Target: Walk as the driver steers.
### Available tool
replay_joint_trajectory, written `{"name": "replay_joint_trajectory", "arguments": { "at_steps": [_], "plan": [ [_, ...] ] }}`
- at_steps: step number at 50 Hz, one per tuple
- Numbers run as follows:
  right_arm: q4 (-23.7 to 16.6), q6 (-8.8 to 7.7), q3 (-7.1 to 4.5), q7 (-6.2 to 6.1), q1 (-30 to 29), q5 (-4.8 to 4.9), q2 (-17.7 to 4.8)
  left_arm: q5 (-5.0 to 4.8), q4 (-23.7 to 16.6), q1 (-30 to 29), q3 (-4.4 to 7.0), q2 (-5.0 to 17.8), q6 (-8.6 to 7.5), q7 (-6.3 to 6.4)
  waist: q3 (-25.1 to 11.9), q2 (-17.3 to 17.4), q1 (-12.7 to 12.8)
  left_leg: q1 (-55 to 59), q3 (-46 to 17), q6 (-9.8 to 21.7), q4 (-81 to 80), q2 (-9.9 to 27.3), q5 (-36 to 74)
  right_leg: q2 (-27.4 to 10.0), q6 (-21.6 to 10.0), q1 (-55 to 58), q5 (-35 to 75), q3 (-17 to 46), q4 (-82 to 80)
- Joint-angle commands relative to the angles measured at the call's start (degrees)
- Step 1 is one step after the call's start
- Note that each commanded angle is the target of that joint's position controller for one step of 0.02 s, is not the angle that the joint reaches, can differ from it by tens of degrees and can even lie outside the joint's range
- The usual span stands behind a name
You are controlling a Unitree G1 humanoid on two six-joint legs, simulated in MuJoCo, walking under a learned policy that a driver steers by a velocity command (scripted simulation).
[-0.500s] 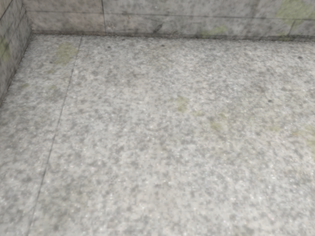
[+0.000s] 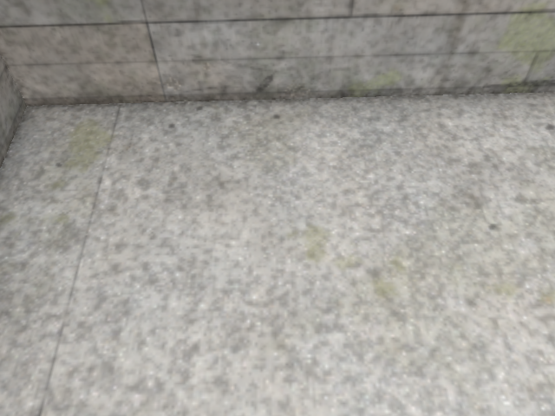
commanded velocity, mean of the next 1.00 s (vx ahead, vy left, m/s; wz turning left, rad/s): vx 0.47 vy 0.00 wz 0.00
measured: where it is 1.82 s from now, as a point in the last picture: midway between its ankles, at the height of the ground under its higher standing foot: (276, 328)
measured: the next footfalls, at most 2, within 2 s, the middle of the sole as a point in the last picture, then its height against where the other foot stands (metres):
left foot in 0.48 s outside the picture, level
right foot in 1.00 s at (322, 304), level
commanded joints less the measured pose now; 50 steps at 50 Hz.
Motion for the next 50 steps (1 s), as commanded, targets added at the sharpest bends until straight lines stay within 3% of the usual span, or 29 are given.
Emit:
{"name": "replay_joint_trajectory", "arguments": {
  "at_steps": [1, 3, 4, 6, 9, 13, 18, 21, 22, 23, 24, 25, 26, 27, 28, 29, 31, 33, 35, 37, 40, 42, 45, 47, 48, 49, 50],
  "plan": [
    [-5.7, -2.25, -1.45, -0.33, -5.0, 0.40, -7.0, 0.38, -0.1, 7.5, 1.03, 5.9, -0.06, 0.17, -7.1, -3.5, 4.1, -27.2, -1.7, 1.5, 11.3, 6.0, 6.6, -17.0, -10.2, 25.2, -2.6, 24.1, -18.0],
    [-5.1, -0.45, -1.79, -0.84, -2.4, -0.35, -4.9, 1.15, 0.3, 5.4, 0.43, 4.3, -0.46, -0.15, -4.9, -5.5, 0.7, -20.3, -2.1, 1.5, 6.1, 8.5, 10.7, -13.9, -9.1, 15.9, 0.2, 18.0, -21.6],
    [-4.9, 0.18, -1.68, -0.96, -1.6, -0.43, -3.6, 1.00, 0.8, 6.2, 0.55, 4.8, -0.59, -0.06, -4.2, -5.6, 0.2, -19.4, -1.7, 1.1, 4.4, 8.8, 11.3, -13.4, -9.5, 14.0, 1.4, 16.2, -23.0],
    [-5.9, 0.79, -1.83, -1.18, -4.0, -0.77, -3.7, 0.96, 1.7, 8.3, 0.91, 6.8, -0.81, 0.64, -2.3, -4.8, 0.1, -22.0, -1.2, 0.0, 0.1, 9.3, 15.3, -13.2, -10.3, 13.1, 4.5, 13.7, -24.9],
    [-8.0, 0.72, -2.00, -1.07, -10.2, -1.35, -3.9, 0.74, 2.6, 11.5, 1.05, 7.8, -0.49, 1.76, -0.9, -3.7, 1.5, -27.1, -1.0, -1.5, -9.9, 9.2, 24.3, -12.8, -9.6, 16.3, 8.4, 11.2, -25.6],
    [-9.9, 0.24, -1.30, -0.16, -17.7, -1.01, -2.4, 0.16, 3.5, 15.0, 0.91, 8.1, -0.08, 2.26, 0.6, -4.1, 3.9, -25.3, 1.3, -1.6, -22.9, 6.8, 33.3, -11.0, -7.6, 18.5, 8.6, 7.2, -25.9],
    [-12.8, -0.35, -0.51, 1.51, -25.2, -0.38, -2.5, -0.29, 5.8, 19.8, 1.31, 8.8, 1.09, 2.47, 3.0, -4.0, 6.1, -27.0, 2.1, -0.6, -30.8, 5.1, 30.0, -14.3, -7.5, 27.5, 9.6, 7.1, -22.5],
    [-13.3, -0.89, -0.89, 2.34, -23.6, -0.18, -4.4, -0.49, 6.1, 19.0, 1.90, 9.9, 1.88, 2.80, 1.7, -5.4, 3.8, -22.3, 2.7, 1.6, -33.2, 3.5, 23.9, -16.3, -6.1, 31.2, 18.2, 7.5, -17.9],
    [-12.5, -1.03, -1.53, 2.33, -20.1, -0.28, -5.8, -0.54, 5.7, 17.6, 2.07, 10.4, 2.10, 2.84, -0.7, -6.3, 1.5, -16.3, 4.2, 2.6, -33.7, 1.7, 22.3, -15.7, -5.4, 31.2, 27.5, 6.7, -14.0],
    [-10.2, -1.07, -2.71, 2.13, -12.3, -0.53, -7.8, -0.61, 5.4, 16.2, 1.86, 10.0, 2.38, 2.80, -5.2, -5.9, -2.7, -5.5, 5.9, 4.1, -34.8, -0.3, 23.1, -13.3, -4.1, 29.4, 35.5, 4.6, -5.1],
    [-7.2, -1.03, -4.09, 1.64, -1.6, -1.07, -11.3, -0.14, 4.5, 15.9, 1.08, 8.2, 2.42, 2.78, -12.8, -3.3, -6.6, 11.7, 1.4, 6.8, -32.4, 3.8, 24.8, -10.2, -2.2, 20.5, 30.0, 2.3, 9.1],
    [-5.6, -0.74, -5.53, 1.36, 6.0, -1.94, -17.1, 0.32, 3.7, 22.4, -0.82, 1.8, 1.39, 2.20, -21.9, 9.8, -5.1, 35.4, -24.1, 15.8, -34.8, 19.0, 17.1, -0.8, 2.1, -3.5, 5.8, 0.0, 32.8],
    [-5.4, -0.59, -4.11, 1.51, 6.6, -1.46, -13.4, -0.23, 4.2, 21.3, -0.99, 2.4, -0.19, 1.79, -25.8, 13.6, -5.4, 38.4, -40.0, 17.7, -44.0, 22.7, 12.4, 2.5, 2.0, -12.6, -24.3, 8.3, 42.4],
    [-6.0, -0.72, -3.01, 1.47, 1.9, -1.01, -10.1, -1.84, 2.8, 16.2, 0.40, 7.5, -1.12, 1.51, -17.9, 10.3, -5.0, 32.3, -32.5, 14.5, -44.6, 20.6, 9.9, -1.3, 0.7, -18.0, -22.4, 10.2, 46.6],
    [-7.4, -0.73, -2.33, 1.38, -3.2, -1.09, -8.1, -2.24, 1.7, 12.1, 0.43, 8.0, -1.43, 1.68, -11.9, 6.3, -3.6, 23.5, -24.4, 12.5, -45.6, 18.5, 12.9, -4.5, 0.0, -18.3, -17.2, 8.3, 45.0],
    [-7.9, -0.81, -1.75, 1.58, -7.1, -1.60, -6.4, -1.51, 1.5, 10.3, 0.73, 7.6, -1.19, 2.09, -7.6, 2.7, -1.8, 14.5, -18.7, 11.6, -47.8, 16.4, 16.8, -6.8, 0.1, -15.9, -12.7, 7.3, 41.0],
    [-7.8, -1.17, -1.09, 1.91, -9.7, -2.34, -4.4, -0.78, 2.2, 12.5, 1.10, 5.7, 0.56, 2.53, -5.0, 4.4, 1.7, 5.0, -12.5, 10.5, -51.5, 13.3, 19.8, -9.3, 0.2, -9.0, -8.4, 7.7, 35.6],
    [-6.9, -1.44, -1.35, 1.61, -8.2, -2.07, -5.6, -0.56, 2.2, 12.9, 1.00, 4.0, 1.63, 2.71, -3.6, 4.0, 2.5, 2.2, -9.2, 11.4, -54.0, 12.6, 22.4, -9.7, 1.1, -8.6, -6.1, 7.0, 32.1],
    [-6.1, -1.49, -1.72, 0.83, -6.2, -2.07, -7.3, -0.06, 0.8, 9.0, 1.23, 4.5, 1.90, 2.85, -1.9, 2.7, 2.1, 3.0, -7.5, 11.9, -55.4, 12.7, 25.0, -10.0, 2.3, -12.5, -0.9, 6.9, 26.3],
    [-5.4, -1.20, -1.74, 0.17, -4.4, -1.88, -7.7, 0.31, -0.4, 5.2, 1.28, 4.4, 1.74, 2.66, -1.1, 2.2, 1.2, 4.7, -5.5, 11.2, -55.8, 12.1, 26.7, -9.8, 3.1, -14.8, 5.4, 6.7, 19.6],
    [-4.7, -0.91, -1.66, -0.33, -2.1, -1.44, -7.9, 0.09, -1.9, -0.3, 0.82, 3.3, 1.34, 2.03, 0.0, 2.7, -0.4, 5.6, -1.8, 9.6, -56.1, 10.4, 27.0, -8.0, 3.3, -13.1, 13.2, 5.0, 9.4],
    [-3.9, -0.53, -1.50, -0.56, -0.9, -1.50, -7.8, 0.21, -2.8, -3.9, 0.29, 2.5, 1.10, 1.58, 1.4, 2.2, -1.4, 5.7, 0.8, 8.7, -54.5, 9.5, 33.4, -6.1, 3.3, -10.1, 15.5, 3.2, 3.5],
    [-2.3, 0.61, -1.51, -0.82, 1.2, -1.45, -8.0, 0.32, -3.7, -6.1, -0.04, 2.7, 0.71, 0.64, 0.4, 3.4, -2.0, 10.0, 1.6, 7.8, -48.9, 10.6, 42.2, -4.0, 2.4, -6.9, 14.6, 2.8, -0.7],
    [-2.0, 1.19, -1.76, -1.06, -0.1, -1.16, -8.6, 0.44, -3.5, -3.9, 0.46, 4.8, 0.40, 0.23, -1.5, 4.7, -0.1, 13.2, 0.3, 6.3, -44.5, 11.9, 46.2, -3.2, 0.8, -3.8, 11.3, 3.6, -2.9],
    [-2.2, 1.41, -1.95, -1.20, -1.7, -0.92, -9.2, 0.73, -2.5, -0.3, 1.01, 6.2, 0.21, 0.27, -3.4, 5.0, 2.2, 14.1, 0.3, 5.2, -40.6, 11.4, 49.8, -2.0, -0.1, 0.8, 11.4, 3.0, -4.8],
    [-2.4, 1.58, -1.80, -1.23, -2.4, -0.88, -8.7, 1.23, -0.3, 5.8, 1.88, 8.2, -0.02, 0.49, -6.6, 3.8, 4.9, 13.7, 1.4, 3.6, -33.5, 8.7, 51.8, -0.9, -1.3, 8.9, 16.8, 2.0, -7.6],
    [-3.0, 1.47, -1.17, -1.22, -0.4, -1.82, -7.1, 2.22, 1.2, 11.7, 2.74, 12.2, -0.19, 0.86, -13.3, -1.4, 5.7, 7.2, 3.8, 0.9, -21.9, 4.9, 40.1, -7.7, -3.7, 22.5, 40.9, 7.4, -3.8]
  ]
}}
